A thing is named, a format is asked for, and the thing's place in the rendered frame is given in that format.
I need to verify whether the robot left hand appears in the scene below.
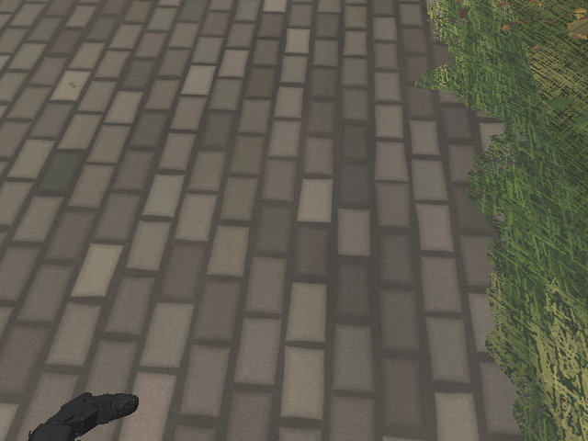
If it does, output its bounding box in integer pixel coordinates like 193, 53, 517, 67
28, 392, 139, 441

